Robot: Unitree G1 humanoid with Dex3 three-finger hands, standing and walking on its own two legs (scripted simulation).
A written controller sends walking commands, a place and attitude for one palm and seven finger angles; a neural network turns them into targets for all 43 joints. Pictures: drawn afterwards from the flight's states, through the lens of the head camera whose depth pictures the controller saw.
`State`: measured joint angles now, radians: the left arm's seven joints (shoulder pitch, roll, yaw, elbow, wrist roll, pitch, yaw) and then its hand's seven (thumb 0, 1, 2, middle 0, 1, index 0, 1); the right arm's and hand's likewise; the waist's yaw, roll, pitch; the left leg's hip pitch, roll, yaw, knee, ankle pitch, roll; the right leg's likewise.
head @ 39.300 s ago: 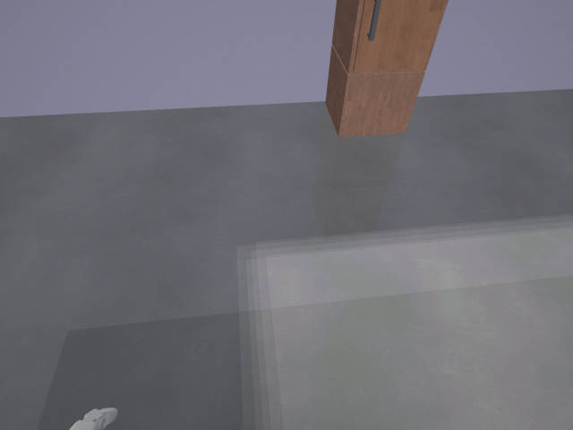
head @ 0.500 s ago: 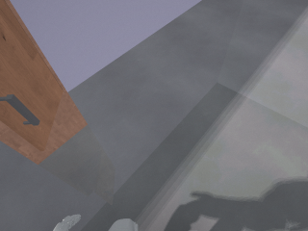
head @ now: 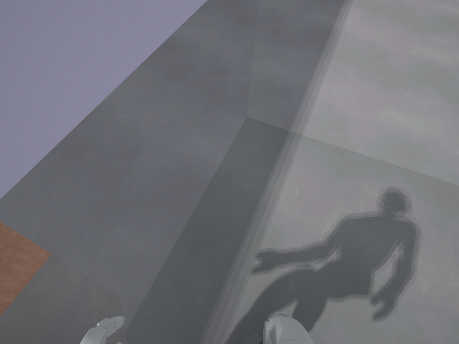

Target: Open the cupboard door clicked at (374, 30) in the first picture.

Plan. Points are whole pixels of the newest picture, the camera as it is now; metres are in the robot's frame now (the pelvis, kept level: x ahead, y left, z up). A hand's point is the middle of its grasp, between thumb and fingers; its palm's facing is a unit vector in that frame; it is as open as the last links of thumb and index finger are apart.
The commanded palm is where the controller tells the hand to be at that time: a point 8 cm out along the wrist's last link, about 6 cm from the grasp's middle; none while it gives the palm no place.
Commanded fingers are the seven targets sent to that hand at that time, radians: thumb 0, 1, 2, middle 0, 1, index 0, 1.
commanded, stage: walk to a spot facing it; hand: left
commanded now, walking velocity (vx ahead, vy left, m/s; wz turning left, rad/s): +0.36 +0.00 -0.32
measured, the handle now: out of the picture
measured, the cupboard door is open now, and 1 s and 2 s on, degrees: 44 44 44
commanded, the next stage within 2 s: turn to face it in 1.14 s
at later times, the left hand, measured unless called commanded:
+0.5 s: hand (176, 272) +0.27 +0.13 -0.17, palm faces -0.06 -0.97 -0.23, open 7.2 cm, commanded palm none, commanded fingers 0.00 0.90 0.90 -0.20 -0.30 -0.20 -0.30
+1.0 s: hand (212, 140) +0.65 +0.07 -0.16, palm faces -0.19 -0.96 -0.22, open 7.3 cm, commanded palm none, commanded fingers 0.00 0.90 0.90 -0.20 -0.30 -0.20 -0.30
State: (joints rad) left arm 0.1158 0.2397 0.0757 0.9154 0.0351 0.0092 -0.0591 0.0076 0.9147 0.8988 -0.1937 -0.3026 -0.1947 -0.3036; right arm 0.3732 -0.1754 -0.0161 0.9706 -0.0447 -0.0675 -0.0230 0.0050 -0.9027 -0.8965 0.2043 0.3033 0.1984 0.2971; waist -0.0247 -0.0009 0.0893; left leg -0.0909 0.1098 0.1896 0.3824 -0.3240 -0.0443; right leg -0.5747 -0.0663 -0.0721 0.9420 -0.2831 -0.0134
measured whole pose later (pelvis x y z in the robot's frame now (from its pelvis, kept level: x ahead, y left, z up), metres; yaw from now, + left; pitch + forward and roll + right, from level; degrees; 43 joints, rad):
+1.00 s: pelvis +0.51 -0.10 -0.01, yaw -9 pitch +1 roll +1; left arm 0.12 0.20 0.06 0.98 0.03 -0.02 -0.04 0.00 0.92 0.90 -0.19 -0.30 -0.19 -0.30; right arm 0.41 -0.17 -0.04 1.11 -0.03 -0.05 -0.01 0.01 -0.91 -0.90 0.20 0.30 0.20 0.30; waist -0.04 0.00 0.08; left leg -0.02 0.05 0.17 0.38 -0.35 -0.03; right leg -0.52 -0.11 -0.09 0.68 -0.15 -0.01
